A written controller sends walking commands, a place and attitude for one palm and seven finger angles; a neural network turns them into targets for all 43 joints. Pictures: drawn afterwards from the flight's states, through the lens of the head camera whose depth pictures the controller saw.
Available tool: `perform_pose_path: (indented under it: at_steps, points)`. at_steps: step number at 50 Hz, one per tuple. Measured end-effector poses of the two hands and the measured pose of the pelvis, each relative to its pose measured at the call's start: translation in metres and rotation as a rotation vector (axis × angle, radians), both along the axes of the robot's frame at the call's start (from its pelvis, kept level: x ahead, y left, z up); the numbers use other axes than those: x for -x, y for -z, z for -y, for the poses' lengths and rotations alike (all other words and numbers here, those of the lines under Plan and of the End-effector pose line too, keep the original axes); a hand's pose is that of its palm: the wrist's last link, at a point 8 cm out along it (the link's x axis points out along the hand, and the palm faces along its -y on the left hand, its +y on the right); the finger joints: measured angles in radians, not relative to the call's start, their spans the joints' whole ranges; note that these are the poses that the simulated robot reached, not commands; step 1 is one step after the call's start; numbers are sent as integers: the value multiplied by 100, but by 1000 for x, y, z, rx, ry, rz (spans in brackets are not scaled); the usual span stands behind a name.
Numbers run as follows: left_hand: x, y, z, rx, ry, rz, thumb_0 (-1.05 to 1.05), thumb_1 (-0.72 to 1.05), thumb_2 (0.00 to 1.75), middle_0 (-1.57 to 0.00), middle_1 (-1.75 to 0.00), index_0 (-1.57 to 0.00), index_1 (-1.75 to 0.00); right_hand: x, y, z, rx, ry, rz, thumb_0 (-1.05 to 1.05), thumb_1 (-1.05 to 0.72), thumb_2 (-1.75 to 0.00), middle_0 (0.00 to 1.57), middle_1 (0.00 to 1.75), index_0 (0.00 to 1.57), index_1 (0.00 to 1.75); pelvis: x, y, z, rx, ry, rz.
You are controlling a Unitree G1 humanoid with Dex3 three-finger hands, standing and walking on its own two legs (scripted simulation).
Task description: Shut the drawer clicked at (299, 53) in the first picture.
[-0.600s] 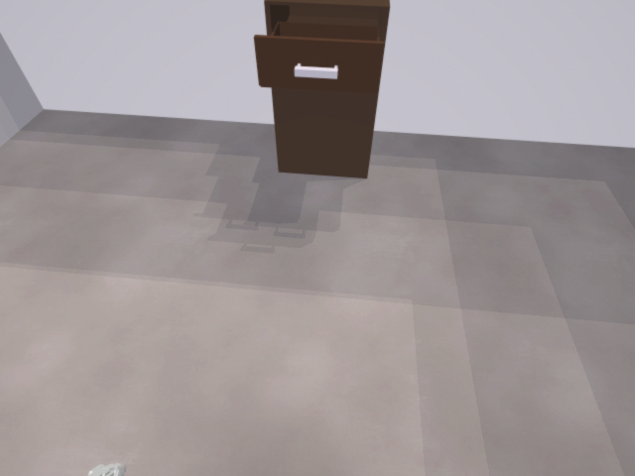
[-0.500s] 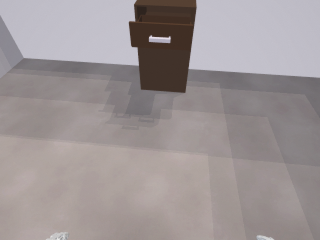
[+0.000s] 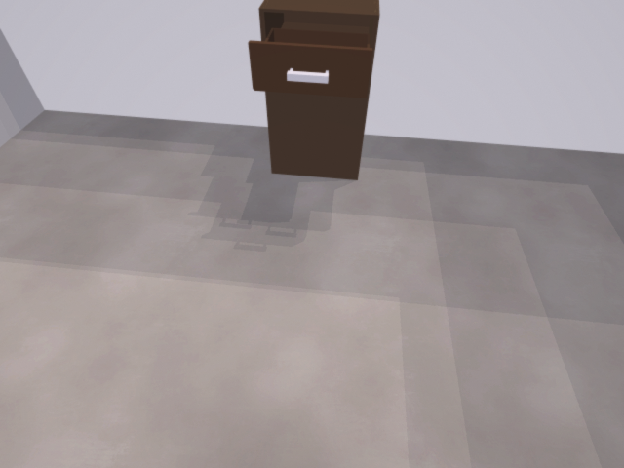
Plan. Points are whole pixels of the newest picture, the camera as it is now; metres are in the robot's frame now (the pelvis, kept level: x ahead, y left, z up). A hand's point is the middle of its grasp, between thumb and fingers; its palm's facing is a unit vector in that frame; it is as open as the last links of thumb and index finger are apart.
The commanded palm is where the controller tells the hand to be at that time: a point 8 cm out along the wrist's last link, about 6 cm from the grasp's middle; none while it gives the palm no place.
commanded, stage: stand and wait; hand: left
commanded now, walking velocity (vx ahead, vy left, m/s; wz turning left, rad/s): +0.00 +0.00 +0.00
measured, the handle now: (308, 74) +1.30 +0.08 -0.08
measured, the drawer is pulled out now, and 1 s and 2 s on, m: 0.30 0.30 0.30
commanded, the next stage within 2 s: look at it before walking up in 0.24 s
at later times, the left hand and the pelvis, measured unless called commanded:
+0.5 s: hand out of the picture +0.06 +0.24 -0.15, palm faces -0.03 -0.95 -0.33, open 7.4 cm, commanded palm none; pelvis -0.01 +0.00 +0.00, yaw +0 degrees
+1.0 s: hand out of the picture +0.05 +0.24 -0.16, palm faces -0.02 -0.94 -0.33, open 7.4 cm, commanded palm none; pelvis -0.01 +0.00 +0.00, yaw +0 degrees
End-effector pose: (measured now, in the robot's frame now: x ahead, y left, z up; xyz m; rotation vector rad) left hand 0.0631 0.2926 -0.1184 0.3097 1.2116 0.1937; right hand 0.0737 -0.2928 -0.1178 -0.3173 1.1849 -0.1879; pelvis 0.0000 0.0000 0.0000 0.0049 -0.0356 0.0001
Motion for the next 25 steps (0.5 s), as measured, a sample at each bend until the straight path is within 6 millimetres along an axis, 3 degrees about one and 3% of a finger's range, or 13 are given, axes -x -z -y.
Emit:
perform_pose_path:
  at_steps: [11,25]
  points:
    - [8,-1,3,0,6,-11,0,91,90,-20,-30,-20,-30,21,4,-1,-15,13,-36,1,-91,-90,21,30,20,30,8,-1,2,0,3,-2]
    - [5,-1,8,12,14,8,0,91,90,-20,-30,-20,-30,22,4,-5,-25,17,-22,1,-91,-90,21,30,20,30,10,-2,2,0,7,0]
